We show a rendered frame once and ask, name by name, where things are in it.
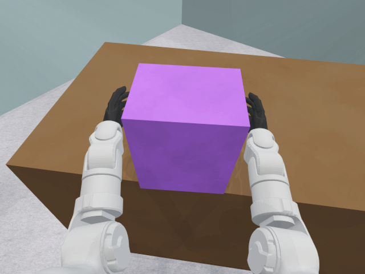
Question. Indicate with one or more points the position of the carton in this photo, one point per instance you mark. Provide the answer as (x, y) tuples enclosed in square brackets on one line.
[(185, 126)]

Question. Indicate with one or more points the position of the robot left forearm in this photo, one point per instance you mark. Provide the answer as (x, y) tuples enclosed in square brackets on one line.
[(100, 198)]

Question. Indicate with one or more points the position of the robot right upper arm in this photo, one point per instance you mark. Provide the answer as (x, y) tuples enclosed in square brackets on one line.
[(275, 250)]

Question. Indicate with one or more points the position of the left robot hand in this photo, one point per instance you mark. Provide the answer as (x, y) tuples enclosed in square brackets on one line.
[(115, 105)]

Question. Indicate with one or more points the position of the robot left upper arm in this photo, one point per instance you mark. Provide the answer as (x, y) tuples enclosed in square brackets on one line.
[(100, 248)]

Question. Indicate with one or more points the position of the right robot hand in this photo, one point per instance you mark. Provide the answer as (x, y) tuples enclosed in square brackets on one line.
[(257, 118)]

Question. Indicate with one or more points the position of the pedestal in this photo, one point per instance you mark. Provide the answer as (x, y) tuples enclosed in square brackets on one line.
[(314, 109)]

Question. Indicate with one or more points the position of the robot right forearm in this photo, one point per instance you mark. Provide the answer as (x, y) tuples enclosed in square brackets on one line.
[(272, 202)]

